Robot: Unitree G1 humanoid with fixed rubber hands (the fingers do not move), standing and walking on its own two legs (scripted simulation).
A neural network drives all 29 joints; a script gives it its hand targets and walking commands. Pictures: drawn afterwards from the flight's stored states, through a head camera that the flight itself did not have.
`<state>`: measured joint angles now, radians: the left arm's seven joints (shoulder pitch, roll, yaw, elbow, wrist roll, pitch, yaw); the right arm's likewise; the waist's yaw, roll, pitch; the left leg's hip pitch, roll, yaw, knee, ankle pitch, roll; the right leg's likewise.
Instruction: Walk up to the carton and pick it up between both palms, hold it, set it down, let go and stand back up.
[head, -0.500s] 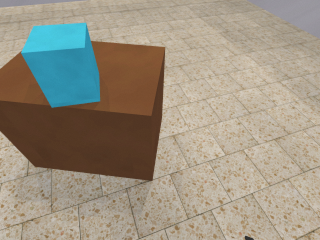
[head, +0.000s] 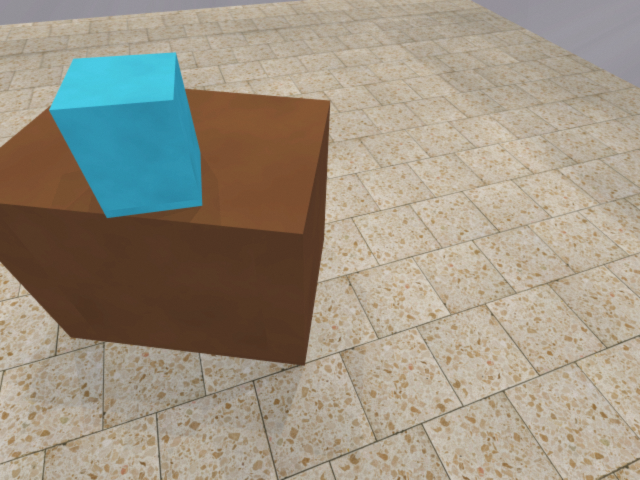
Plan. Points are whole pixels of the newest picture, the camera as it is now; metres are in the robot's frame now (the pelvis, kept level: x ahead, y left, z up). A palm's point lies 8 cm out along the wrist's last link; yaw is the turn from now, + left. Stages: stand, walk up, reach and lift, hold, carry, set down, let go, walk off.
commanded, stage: stand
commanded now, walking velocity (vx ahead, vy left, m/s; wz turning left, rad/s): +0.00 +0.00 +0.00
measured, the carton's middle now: (141, 135) +0.79 +0.39 +0.01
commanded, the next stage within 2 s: none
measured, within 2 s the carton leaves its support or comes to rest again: neither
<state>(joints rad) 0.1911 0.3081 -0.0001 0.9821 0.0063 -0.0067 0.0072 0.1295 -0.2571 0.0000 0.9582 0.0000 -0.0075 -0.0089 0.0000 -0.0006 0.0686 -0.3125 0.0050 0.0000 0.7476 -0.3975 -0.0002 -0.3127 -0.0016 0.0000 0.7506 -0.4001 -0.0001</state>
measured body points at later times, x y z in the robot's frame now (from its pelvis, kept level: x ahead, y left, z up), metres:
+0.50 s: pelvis -0.02 +0.00 +0.01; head -0.01 +0.00 +0.46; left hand +0.04 +0.29 -0.13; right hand +0.08 -0.26 -0.13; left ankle +0.00 +0.12 -0.71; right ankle +0.00 -0.12 -0.71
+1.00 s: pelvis -0.03 +0.00 +0.01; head -0.01 +0.01 +0.46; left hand +0.02 +0.29 -0.13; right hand +0.06 -0.26 -0.13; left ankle +0.00 +0.12 -0.71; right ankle +0.00 -0.12 -0.71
